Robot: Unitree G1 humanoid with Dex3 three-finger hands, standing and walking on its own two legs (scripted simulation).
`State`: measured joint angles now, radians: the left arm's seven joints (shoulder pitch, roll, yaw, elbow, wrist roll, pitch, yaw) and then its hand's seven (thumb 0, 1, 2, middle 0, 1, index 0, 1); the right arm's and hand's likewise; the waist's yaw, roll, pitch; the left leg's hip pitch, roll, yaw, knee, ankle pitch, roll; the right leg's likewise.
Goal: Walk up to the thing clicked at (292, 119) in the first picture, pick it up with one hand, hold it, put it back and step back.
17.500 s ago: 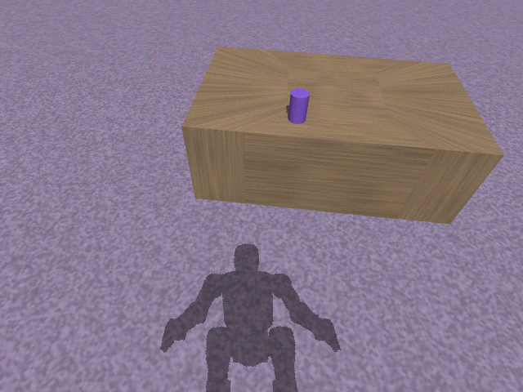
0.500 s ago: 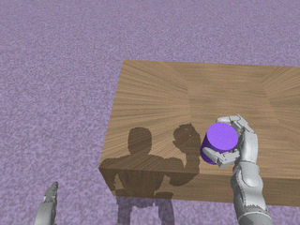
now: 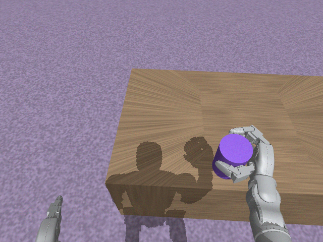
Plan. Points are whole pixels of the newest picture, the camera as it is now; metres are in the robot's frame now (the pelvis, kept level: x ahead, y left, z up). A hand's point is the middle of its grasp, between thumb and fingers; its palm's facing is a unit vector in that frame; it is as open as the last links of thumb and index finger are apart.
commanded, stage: hold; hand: right
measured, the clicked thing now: (230, 158) +0.34 -0.16 +0.02
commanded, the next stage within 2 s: crouch in 0.10 s
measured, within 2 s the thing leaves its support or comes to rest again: neither
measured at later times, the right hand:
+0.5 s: hand (234, 156) +0.35 -0.18 +0.01, palm faces +0.24 +0.97 -0.01, open 10.6 cm
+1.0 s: hand (229, 145) +0.43 -0.21 -0.07, palm faces +0.24 +0.97 +0.01, open 10.6 cm
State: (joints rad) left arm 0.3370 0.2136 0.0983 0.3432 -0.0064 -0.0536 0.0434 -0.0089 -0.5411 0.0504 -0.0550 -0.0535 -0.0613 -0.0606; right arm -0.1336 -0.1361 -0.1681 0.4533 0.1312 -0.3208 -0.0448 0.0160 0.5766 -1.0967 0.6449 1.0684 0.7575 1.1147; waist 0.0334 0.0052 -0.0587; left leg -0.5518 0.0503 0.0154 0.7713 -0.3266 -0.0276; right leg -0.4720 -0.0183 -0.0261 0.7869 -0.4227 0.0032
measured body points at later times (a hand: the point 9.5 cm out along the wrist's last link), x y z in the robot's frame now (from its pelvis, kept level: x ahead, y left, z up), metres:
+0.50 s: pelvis -0.01 +0.01 -0.01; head +0.05 -0.01 +0.44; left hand +0.15 +0.27 -0.06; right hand +0.33 -0.23 +0.01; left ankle +0.04 +0.14 -0.71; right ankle -0.01 -0.12 -0.71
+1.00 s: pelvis -0.03 -0.01 -0.07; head +0.09 -0.05 +0.36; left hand +0.12 +0.26 -0.07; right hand +0.41 -0.26 -0.07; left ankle +0.04 +0.14 -0.71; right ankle -0.01 -0.12 -0.71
